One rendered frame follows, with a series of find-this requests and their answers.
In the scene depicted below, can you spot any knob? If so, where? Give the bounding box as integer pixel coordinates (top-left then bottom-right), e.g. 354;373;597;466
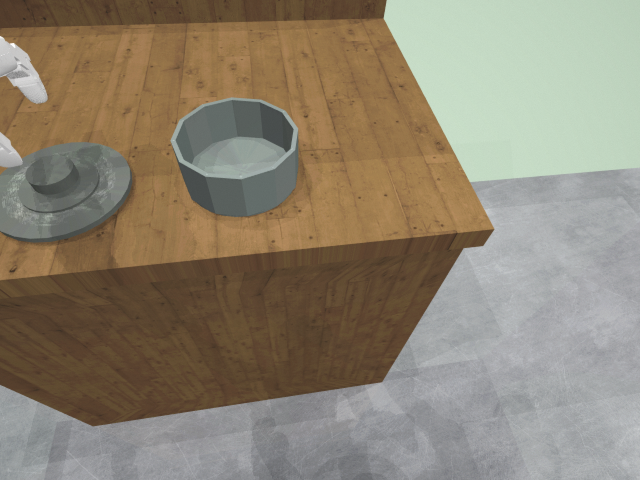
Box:
25;155;79;195

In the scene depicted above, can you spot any lid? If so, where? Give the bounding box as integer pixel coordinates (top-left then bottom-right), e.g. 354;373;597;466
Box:
0;142;132;243

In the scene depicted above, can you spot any left robot hand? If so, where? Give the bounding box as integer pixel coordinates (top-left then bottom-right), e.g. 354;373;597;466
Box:
0;36;48;168

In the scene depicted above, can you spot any pot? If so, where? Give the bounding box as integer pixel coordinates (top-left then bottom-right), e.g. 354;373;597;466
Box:
170;97;298;217

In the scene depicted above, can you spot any table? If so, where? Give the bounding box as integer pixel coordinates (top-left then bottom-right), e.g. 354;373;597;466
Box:
0;0;494;426

